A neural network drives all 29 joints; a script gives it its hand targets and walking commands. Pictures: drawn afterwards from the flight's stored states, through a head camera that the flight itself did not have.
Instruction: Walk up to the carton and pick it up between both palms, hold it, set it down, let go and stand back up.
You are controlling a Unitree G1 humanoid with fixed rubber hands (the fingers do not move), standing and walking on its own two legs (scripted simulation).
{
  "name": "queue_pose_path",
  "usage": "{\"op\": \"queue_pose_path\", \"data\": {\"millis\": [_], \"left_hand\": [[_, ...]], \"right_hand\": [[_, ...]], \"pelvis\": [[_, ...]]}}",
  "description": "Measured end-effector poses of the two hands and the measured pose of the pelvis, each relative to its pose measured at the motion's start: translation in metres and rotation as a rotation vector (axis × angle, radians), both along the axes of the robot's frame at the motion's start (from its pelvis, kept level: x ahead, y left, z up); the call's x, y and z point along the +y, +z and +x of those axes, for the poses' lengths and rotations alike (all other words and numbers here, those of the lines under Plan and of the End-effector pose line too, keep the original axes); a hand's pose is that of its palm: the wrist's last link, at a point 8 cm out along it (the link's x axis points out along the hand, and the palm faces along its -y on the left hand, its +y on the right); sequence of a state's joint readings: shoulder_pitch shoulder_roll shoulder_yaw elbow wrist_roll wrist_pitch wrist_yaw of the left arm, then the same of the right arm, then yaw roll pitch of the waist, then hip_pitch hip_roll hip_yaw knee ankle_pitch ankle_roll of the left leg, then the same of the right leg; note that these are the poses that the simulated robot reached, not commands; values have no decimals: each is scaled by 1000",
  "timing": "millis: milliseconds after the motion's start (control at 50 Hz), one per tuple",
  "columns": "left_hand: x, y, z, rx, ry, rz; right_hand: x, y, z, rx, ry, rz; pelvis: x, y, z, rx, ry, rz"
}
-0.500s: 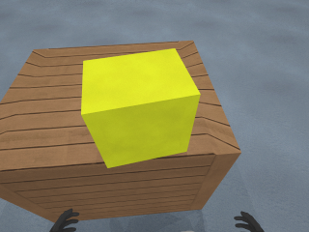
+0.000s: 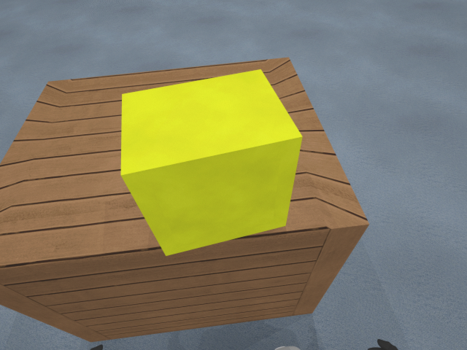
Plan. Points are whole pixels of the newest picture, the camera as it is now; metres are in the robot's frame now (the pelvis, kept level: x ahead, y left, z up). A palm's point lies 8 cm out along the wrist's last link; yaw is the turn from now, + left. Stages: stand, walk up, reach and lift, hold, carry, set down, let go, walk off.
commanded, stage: walk up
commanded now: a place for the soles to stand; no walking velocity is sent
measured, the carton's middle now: (211, 166) +0.43 +0.04 +0.08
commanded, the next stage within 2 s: reach and lift in 1.58 s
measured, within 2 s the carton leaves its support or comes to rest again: neither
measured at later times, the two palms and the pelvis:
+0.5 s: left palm (63, 341) +0.17 +0.33 -0.11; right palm out of the picture +0.10 -0.20 -0.11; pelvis +0.04 +0.07 -0.01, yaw -2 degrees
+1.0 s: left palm (68, 346) +0.16 +0.31 -0.09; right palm (368, 345) +0.14 -0.22 -0.10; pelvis +0.04 +0.04 +0.00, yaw +6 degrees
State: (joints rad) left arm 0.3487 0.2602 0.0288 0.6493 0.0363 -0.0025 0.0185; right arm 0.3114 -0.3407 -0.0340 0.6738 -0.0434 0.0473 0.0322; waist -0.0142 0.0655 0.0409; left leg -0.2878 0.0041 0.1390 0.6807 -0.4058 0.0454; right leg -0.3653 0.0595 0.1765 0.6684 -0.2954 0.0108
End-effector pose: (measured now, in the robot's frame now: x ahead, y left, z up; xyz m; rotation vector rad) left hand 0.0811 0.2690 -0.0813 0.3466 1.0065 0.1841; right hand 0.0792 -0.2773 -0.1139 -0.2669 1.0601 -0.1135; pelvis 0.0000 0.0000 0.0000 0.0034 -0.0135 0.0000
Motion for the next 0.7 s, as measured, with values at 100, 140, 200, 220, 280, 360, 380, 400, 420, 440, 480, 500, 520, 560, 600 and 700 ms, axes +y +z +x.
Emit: {"op": "queue_pose_path", "data": {"millis": [100,140,200,220,280,360,380,400,420,440,480,500,520,560,600,700], "left_hand": [[18,-2,5,39,6,4],[20,-4,17,34,-8,-2],[16,-9,40,8,-40,-19],[13,-11,49,-7,-49,-29],[8,-12,73,-63,-72,-50],[19,-17,81,-65,-76,-41],[25,-18,81,-57,-75,-37],[32,-20,81,-49,-74,-34],[39,-23,81,-43,-73,-33],[47,-26,83,-39,-72,-34],[60,-31,88,-35,-60,-42],[64,-31,90,-36,-52,-47],[68,-31,93,-37,-47,-50],[73,-29,97,-37,-47,-55],[76,-28,100,-36,-49,-57],[71,-26,107,-39,-55,-58]], "right_hand": [[14,-2,-11,32,-26,-7],[19,-2,-14,43,-46,-10],[24,-1,-16,58,-75,-14],[25,0,-16,65,-79,-14],[27,1,-12,83,-67,-28],[35,6,5,70,-52,-57],[39,8,10,54,-51,-59],[44,10,16,35,-49,-59],[49,10,20,13,-48,-59],[55,10,23,-7,-49,-58],[68,7,23,-21,-50,-53],[74,6,22,-19,-49,-52],[79,6,22,-17,-50,-51],[86,9,23,-19,-59,-48],[91,14,27,-33,-62,-49],[85,22,32,-41,-39,-70]], "pelvis": [[16,1,14,6,-15,4],[19,0,20,-2,-30,-2],[19,-1,29,-19,-50,-6],[20,-1,32,-21,-48,-14],[23,-3,35,-13,-46,-24],[36,-5,36,-15,-56,-20],[41,-5,36,-16,-52,-21],[46,-6,36,-17,-47,-22],[52,-8,37,-18,-42,-22],[58,-11,38,-23,-37,-17],[68,-14,38,-40,-39,10],[71,-14,40,-43,-38,8],[74,-14,41,-44,-36,1],[77,-12,44,-45,-33,-14],[77,-9,46,-43,-30,-14],[70,-5,46,-37,-5,-5]]}}
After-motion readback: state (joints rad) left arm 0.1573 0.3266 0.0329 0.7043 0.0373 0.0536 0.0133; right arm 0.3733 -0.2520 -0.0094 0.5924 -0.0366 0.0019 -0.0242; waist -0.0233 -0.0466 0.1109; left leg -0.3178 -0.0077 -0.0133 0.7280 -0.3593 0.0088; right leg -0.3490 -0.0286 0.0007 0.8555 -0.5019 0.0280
